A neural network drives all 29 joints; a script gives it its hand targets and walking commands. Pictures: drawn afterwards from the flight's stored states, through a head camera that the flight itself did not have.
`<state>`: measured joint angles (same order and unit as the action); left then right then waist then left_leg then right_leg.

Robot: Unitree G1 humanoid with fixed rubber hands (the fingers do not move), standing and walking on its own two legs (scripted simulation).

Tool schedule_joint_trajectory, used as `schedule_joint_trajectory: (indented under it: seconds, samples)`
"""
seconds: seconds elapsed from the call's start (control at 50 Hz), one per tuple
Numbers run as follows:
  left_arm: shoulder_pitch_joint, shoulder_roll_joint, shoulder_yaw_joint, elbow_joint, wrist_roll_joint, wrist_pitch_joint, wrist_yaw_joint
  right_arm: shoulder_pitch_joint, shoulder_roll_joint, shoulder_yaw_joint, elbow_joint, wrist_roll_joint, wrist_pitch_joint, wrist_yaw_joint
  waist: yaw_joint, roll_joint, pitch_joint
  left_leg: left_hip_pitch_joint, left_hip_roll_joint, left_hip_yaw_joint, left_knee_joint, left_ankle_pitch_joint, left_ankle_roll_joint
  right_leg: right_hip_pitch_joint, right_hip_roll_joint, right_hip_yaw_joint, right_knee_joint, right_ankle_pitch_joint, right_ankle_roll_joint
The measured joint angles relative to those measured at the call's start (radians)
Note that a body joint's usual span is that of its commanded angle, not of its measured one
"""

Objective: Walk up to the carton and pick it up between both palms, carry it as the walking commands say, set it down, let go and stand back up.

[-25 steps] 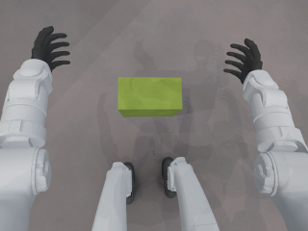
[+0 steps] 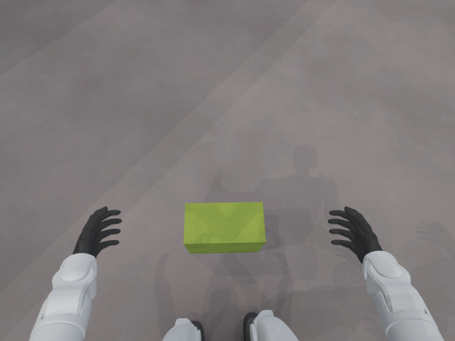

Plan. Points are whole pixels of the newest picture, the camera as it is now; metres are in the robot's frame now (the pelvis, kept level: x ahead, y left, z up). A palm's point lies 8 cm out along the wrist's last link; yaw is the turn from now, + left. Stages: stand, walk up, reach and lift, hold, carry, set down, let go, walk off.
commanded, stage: let go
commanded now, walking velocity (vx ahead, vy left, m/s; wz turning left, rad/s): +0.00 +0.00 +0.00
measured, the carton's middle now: (224, 229) +0.44 -0.02 -0.62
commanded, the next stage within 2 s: stand in 0.76 s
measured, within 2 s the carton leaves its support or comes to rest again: neither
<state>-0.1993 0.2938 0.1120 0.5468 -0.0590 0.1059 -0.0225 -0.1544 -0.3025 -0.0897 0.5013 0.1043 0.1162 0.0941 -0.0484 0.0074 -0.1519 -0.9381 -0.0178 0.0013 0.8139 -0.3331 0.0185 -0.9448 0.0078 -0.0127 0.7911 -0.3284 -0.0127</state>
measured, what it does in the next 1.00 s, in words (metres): stands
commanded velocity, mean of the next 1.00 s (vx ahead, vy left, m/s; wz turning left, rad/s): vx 0.00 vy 0.00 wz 0.00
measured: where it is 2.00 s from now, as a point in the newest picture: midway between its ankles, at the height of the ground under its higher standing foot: outside the picture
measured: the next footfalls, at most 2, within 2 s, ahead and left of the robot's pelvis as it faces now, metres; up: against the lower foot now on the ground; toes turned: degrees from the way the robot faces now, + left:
none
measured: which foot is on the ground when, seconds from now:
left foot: down 0.00-1.00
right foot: down 0.00-1.00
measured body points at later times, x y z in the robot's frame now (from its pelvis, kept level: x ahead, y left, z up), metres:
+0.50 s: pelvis -0.01 +0.01 +0.04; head +0.00 +0.01 +0.49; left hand +0.15 +0.26 -0.04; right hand +0.15 -0.23 -0.04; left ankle -0.01 +0.11 -0.69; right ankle +0.00 -0.11 -0.69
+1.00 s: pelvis +0.02 +0.00 +0.04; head +0.02 +0.00 +0.49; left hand +0.17 +0.26 -0.04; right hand +0.15 -0.25 -0.06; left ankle -0.01 +0.11 -0.69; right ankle +0.00 -0.11 -0.69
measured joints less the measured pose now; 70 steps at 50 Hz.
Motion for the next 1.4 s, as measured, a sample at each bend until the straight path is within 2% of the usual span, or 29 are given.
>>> schedule_joint_trajectory:
  seconds: [0.18, 0.34, 0.5, 0.76, 0.9, 1.12, 1.4]
  samples:
    - [0.227, -0.025, -0.010, 0.000, 0.000, -0.038, -0.017, 0.176, 0.008, 0.077, 0.000, 0.000, -0.032, 0.000, 0.007, 0.000, 0.043, 0.347, 0.000, -0.001, -0.151, 0.005, -0.004, 0.334, 0.000, 0.001, -0.127, 0.018, 0.000]
    - [0.438, -0.048, -0.033, -0.041, 0.000, -0.043, -0.026, 0.360, 0.042, 0.082, -0.023, 0.000, -0.038, -0.004, 0.014, 0.000, 0.138, 0.587, 0.000, -0.002, -0.232, 0.021, -0.004, 0.583, 0.000, 0.001, -0.226, 0.044, 0.000]
    - [0.450, -0.048, -0.037, -0.069, 0.000, 0.005, -0.048, 0.383, 0.042, 0.082, -0.067, 0.000, 0.006, -0.004, 0.016, 0.000, 0.206, 0.703, 0.000, -0.002, -0.236, 0.023, -0.002, 0.705, 0.000, 0.001, -0.242, 0.053, 0.000]
    - [0.405, -0.048, -0.038, -0.070, 0.020, 0.041, -0.052, 0.383, 0.042, 0.082, -0.082, -0.016, 0.083, -0.004, 0.017, 0.001, 0.272, 0.761, 0.009, -0.002, -0.236, 0.024, 0.002, 0.761, 0.010, 0.001, -0.242, 0.054, 0.001]
    - [0.463, -0.048, -0.037, -0.022, 0.081, -0.036, -0.019, 0.383, 0.042, 0.070, 0.064, -0.061, -0.012, -0.068, 0.017, 0.009, 0.214, 0.761, 0.010, -0.002, -0.238, -0.001, 0.000, 0.755, 0.010, 0.001, -0.231, 0.024, 0.001]
    - [0.441, -0.048, -0.037, 0.021, 0.086, -0.082, 0.007, 0.383, 0.042, 0.063, 0.152, -0.061, -0.095, -0.084, 0.022, 0.016, 0.177, 0.760, 0.010, -0.002, -0.248, -0.025, -0.001, 0.754, 0.010, 0.001, -0.242, -0.001, 0.001]
    - [0.430, -0.048, -0.038, 0.042, 0.086, -0.089, 0.009, 0.383, 0.042, 0.063, 0.199, -0.061, -0.106, -0.108, 0.023, 0.016, 0.131, 0.760, 0.010, -0.002, -0.248, -0.024, -0.001, 0.754, 0.010, 0.001, -0.241, 0.000, 0.001]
